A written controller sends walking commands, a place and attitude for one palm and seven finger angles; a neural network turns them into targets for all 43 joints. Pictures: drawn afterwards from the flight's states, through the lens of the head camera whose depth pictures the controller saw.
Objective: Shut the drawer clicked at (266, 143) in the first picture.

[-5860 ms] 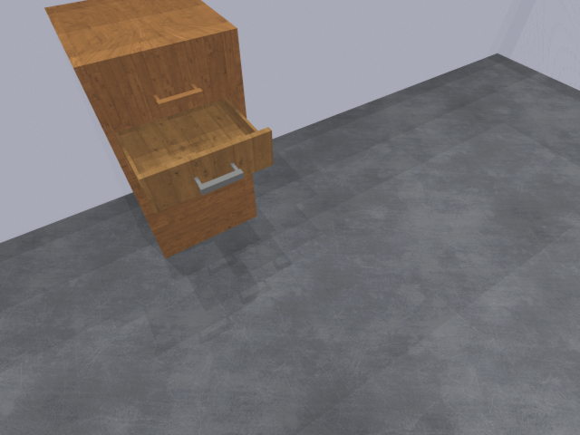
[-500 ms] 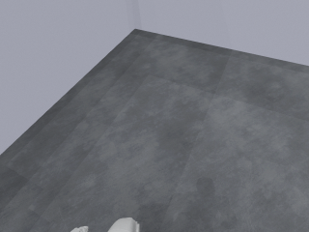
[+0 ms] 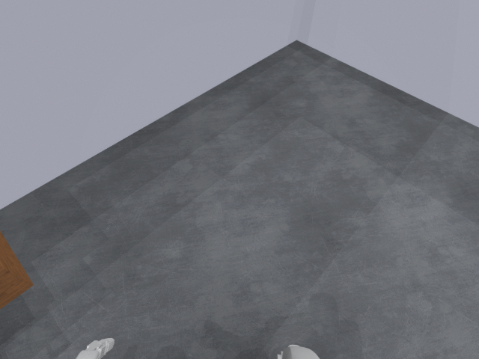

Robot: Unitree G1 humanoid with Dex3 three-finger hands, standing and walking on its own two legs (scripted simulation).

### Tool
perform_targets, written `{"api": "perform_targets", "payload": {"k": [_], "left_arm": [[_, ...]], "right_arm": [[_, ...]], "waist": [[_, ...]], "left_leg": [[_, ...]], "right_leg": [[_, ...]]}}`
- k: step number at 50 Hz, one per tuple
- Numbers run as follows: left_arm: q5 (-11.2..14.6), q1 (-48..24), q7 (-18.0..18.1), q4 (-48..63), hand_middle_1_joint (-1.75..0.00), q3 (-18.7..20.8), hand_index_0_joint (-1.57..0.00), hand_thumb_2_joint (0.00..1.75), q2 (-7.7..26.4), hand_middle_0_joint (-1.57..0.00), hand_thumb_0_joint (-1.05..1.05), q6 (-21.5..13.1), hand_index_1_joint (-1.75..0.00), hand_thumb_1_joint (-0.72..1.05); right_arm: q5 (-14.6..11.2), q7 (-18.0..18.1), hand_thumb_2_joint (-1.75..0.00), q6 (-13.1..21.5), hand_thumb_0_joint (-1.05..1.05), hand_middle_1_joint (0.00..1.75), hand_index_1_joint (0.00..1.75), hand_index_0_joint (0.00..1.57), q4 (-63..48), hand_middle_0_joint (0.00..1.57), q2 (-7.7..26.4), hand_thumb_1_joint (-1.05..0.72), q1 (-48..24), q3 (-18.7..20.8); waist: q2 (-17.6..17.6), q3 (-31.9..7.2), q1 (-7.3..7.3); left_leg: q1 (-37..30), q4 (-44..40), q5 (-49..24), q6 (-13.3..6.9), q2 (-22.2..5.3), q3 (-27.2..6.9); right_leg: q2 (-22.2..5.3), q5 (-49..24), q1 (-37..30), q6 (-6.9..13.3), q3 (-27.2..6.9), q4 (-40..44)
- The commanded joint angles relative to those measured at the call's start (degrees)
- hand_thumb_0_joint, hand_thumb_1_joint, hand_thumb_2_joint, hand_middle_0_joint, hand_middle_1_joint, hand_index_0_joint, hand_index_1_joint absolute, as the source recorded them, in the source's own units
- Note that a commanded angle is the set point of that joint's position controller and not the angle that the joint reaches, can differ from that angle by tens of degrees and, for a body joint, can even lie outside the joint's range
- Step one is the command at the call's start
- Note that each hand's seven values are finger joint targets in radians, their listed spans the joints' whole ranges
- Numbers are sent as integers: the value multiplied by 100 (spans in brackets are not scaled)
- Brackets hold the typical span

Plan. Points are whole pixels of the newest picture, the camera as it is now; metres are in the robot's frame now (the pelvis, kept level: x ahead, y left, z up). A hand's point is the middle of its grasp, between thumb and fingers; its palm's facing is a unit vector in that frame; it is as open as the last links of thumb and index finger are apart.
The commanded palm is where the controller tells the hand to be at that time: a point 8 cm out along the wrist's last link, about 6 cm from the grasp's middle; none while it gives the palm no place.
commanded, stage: turn to face it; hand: left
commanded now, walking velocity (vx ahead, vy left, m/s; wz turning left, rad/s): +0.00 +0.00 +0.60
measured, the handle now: out of the picture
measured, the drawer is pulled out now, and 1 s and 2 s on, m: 0.22 0.22 0.22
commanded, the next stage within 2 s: take the last steps up to it in 1.24 s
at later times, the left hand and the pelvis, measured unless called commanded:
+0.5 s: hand out of the picture -0.01 +0.20 -0.17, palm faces +0.33 -0.91 -0.26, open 7.4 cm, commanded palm none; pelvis +0.00 -0.01 -0.01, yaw +20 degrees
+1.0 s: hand out of the picture +0.01 +0.22 -0.15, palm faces +0.56 -0.77 -0.30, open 7.4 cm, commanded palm none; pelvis +0.02 -0.03 -0.01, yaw +35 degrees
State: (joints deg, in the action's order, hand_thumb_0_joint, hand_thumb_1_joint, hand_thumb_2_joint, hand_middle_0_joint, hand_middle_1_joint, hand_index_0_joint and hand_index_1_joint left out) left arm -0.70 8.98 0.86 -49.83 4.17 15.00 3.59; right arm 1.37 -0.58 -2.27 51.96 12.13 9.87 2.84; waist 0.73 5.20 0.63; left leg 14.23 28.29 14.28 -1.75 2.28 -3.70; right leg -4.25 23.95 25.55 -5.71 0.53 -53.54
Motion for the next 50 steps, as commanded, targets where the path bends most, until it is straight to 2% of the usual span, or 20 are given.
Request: {"api": "perform_targets", "payload": {"k": [1, 4, 5, 6, 7, 9, 11, 21, 24, 25, 26, 27, 29, 31, 33, 42, 47, 48, 49, 50], "left_arm": [[47, -12, 28, 562, -30, 78, -20, 90, 399, -20, 0, -213, -30, 90], [55, 596, 52, 464, -30, 117, -20, 90, 520, -20, 0, -320, -30, 90], [-14, 792, 94, 446, -30, 189, -20, 90, 895, -20, 0, -390, -30, 90], [-91, 832, 122, 491, -30, 269, -20, 90, 1369, -20, 0, -409, -30, 90], [-38, 750, 149, 549, -30, 265, -20, 90, 1306, -20, 0, -382, -30, 90], [-34, 89, 132, 667, -30, 167, -20, 90, 929, -20, 0, -365, -30, 90], [-47, -110, 103, 698, -30, 62, -20, 90, 670, -20, 0, -405, -30, 90], [-106, 615, 83, 316, -30, 203, -20, 90, 1103, -20, 0, -333, -30, 90], [-57, 547, 54, 263, -30, 236, -20, 90, 1095, -20, 0, -278, -30, 90], [-8, 568, 31, 307, -30, 224, -20, 90, 982, -20, 0, -245, -30, 90], [29, 544, -23, 543, -30, 157, -20, 90, 575, -20, 0, -228, -30, 90], [-41, 25, 17, 777, -30, 45, -20, 90, 502, -20, 0, -191, -30, 90], [-1, -199, 59, 635, -30, 103, -20, 90, 494, -20, 0, -169, -30, 90], [-4, 61, 0, 400, -30, 133, -20, 90, 541, -20, 0, -177, -30, 90], [-9, 206, -23, 316, -30, 135, -20, 90, 548, -20, 0, -173, -30, 90], [21, -227, 25, 585, -30, 68, -20, 90, 446, -20, 0, -194, -30, 90], [54, 365, 58, 493, -30, 57, -20, 90, 454, -20, 0, -281, -30, 90], [43, 627, 79, 446, -30, 94, -20, 90, 557, -20, 0, -334, -30, 90], [-45, 803, 123, 425, -30, 173, -20, 90, 1004, -20, 0, -403, -30, 90], [-91, 759, 122, 481, -30, 223, -20, 90, 1359, -20, 0, -392, -30, 90]], "right_arm": [[3, 81, -90, 90, 0, 30, 30, 20, -411, 20, 1331, -90, 1, 423], [-55, 72, -90, 78, 0, 30, 30, 20, -498, 20, 1231, -90, -217, 432], [-110, 42, -90, 89, 0, 30, 30, 20, -543, 20, 909, -90, -94, 393], [-105, 24, -90, 97, 0, 30, 30, 20, -710, 20, 597, -90, -11, 341], [-45, 32, -90, 15, 0, 30, 30, 20, -666, 20, 933, -90, 17, 434], [-18, -40, -90, -64, 0, 30, 30, 20, -484, 20, 846, -90, -67, 423], [-13, -114, -90, -88, 0, 30, 30, 20, -355, 20, 739, -90, 96, 392], [-98, -137, -90, -27, 0, 30, 30, 20, -518, 20, 583, -90, -544, 209], [-71, -112, -90, 47, 0, 30, 30, 20, -446, 20, 720, -90, -104, 236], [-52, -112, -90, 101, 0, 30, 30, 20, -374, 20, 1044, -90, 248, 319], [-8, -78, -90, 155, 0, 30, 30, 20, -361, 20, 1746, -90, 652, 496], [-71, -34, -90, 118, 0, 30, 30, 20, -216, 20, 1965, -90, 1112, 523], [-47, 117, -90, 159, 0, 30, 30, 20, -202, 20, 1608, -90, 812, 431], [-36, 127, -90, 182, 0, 30, 30, 20, -391, 20, 1294, -90, 160, 303], [-42, 119, -90, 207, 0, 30, 30, 20, -454, 20, 1253, -90, 33, 285], [-10, 90, -90, 126, 0, 30, 30, 20, -353, 20, 1313, -90, 251, 391], [-29, 79, -90, 78, 0, 30, 30, 20, -435, 20, 1240, -90, -76, 405], [-63, 67, -90, 83, 0, 30, 30, 20, -469, 20, 1110, -90, -105, 388], [-120, 34, -90, 94, 0, 30, 30, 20, -528, 20, 750, -90, 27, 340], [-96, 33, -90, 89, 0, 30, 30, 20, -669, 20, 601, -90, 71, 331]], "waist": [[-1056, -753, 74], [-759, -892, -256], [268, -1016, -336], [1777, -962, -352], [1347, -978, -319], [967, -359, -62], [865, -268, 82], [1258, -648, -340], [947, -865, -83], [239, -1077, 125], [-1674, -1251, 346], [-1523, -1227, 552], [-1454, -1040, 431], [-992, -823, 84], [-823, -882, 13], [-834, -825, 166], [-832, -880, -140], [-564, -955, -282], [701, -1068, -330], [1648, -947, -307]], "left_leg": [[-298, -519, -2411, -789, -1348, -1637], [449, 114, -1909, -433, -976, -1585], [1304, 942, -606, -61, -480, -1154], [2178, 2340, 1857, 396, 344, 25], [1873, 3400, 1999, 358, 0, -227], [1918, 4297, 1325, 399, -244, -115], [1885, 4376, 783, 516, -323, 126], [983, 1692, 1122, 519, -356, 934], [36, 159, 120, 401, -289, 1065], [-971, -432, -870, 239, -591, 618], [-1957, -580, -3117, -526, -2176, -1535], [-1789, -582, -4142, -1009, -2683, -1858], [-1358, -549, -3760, -983, -2222, -1610], [-961, -628, -3375, -753, -1684, -1015], [-836, -718, -3123, -714, -1513, -858], [-827, -643, -2606, -870, -1419, -1596], [133, -174, -2322, -602, -1102, -1731], [566, 172, -1722, -367, -859, -1590], [1472, 1177, -159, 51, -232, -883], [2002, 2461, 1953, 368, 336, -33]], "right_leg": [[221, 46, -444, 75, 30, 993], [226, -1113, -1806, 140, 71, 2748], [-662, -1261, -2669, 364, -772, 3515], [-2249, -1981, -2826, 1071, -2242, 3792], [-2539, -1728, -2053, 1428, -2123, 3830], [-1870, -1297, -1332, 1348, -1352, 3814], [-1428, -1953, -1372, 1162, -383, 3581], [-1716, -3536, -2138, 1250, 416, 2919], [-1593, -3341, -1891, 841, 836, 2104], [-1405, -2659, -1121, 557, 1003, 1218], [-540, 449, 599, 58, 1180, -186], [-354, 1511, 946, 42, 549, -961], [-376, 878, 1079, 65, 0, -1520], [-336, 109, 802, 34, -17, -1505], [-283, -112, 559, 1, -24, -1246], [86, 115, 171, 8, -46, 312], [347, -685, -1381, 147, 79, 2147], [151, -1223, -2047, 186, -43, 2960], [-1016, -1402, -2800, 523, -1181, 3613], [-2350, -1954, -2522, 1256, -2322, 3793]]}}
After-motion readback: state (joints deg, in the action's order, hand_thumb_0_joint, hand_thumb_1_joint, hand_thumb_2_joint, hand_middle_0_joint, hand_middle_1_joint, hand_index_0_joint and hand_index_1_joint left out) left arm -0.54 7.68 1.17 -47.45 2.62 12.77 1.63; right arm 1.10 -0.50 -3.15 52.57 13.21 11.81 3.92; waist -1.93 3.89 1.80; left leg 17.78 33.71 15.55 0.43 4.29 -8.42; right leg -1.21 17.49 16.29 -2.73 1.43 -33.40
